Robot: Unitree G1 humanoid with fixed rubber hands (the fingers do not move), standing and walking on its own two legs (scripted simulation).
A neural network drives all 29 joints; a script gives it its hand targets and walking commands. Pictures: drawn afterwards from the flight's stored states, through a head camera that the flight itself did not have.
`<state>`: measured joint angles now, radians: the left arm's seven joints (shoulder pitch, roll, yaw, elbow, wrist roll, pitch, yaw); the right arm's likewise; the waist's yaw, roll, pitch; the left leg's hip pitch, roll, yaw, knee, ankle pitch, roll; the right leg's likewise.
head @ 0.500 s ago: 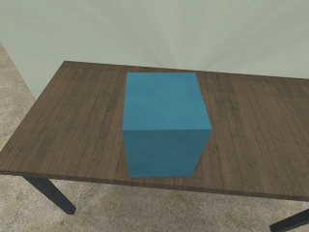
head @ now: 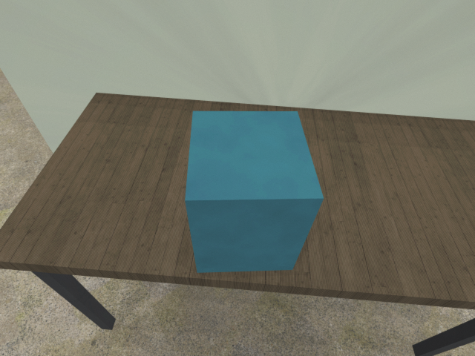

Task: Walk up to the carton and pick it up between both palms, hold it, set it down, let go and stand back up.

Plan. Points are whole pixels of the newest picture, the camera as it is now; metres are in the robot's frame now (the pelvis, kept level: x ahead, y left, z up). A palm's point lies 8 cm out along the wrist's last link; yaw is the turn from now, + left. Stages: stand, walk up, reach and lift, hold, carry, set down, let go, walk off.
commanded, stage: stand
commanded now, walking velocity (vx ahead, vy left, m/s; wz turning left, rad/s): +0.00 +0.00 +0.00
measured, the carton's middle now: (245, 194) +0.41 -0.01 +0.02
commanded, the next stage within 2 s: none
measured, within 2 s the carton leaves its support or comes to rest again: neither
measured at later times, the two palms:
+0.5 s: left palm out of the picture -0.02 +0.22 -0.14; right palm out of the picture -0.02 -0.23 -0.14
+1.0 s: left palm out of the picture -0.02 +0.22 -0.14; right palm out of the picture -0.02 -0.23 -0.14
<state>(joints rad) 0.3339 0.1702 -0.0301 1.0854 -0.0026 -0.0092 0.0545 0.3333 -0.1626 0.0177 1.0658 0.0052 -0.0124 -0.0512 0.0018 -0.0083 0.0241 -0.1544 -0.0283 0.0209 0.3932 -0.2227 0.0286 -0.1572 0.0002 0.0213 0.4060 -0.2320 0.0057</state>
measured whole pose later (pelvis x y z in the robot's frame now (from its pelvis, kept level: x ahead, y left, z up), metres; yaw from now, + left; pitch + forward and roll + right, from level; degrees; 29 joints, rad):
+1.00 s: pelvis +0.00 -0.01 +0.00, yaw +0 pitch -1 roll +0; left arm 0.34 0.16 -0.02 1.08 0.00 -0.01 0.05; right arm 0.33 -0.17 0.01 1.07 0.00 -0.01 -0.05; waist 0.00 0.00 0.03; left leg -0.15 -0.01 0.02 0.40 -0.22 0.02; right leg -0.16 0.01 0.02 0.41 -0.23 0.00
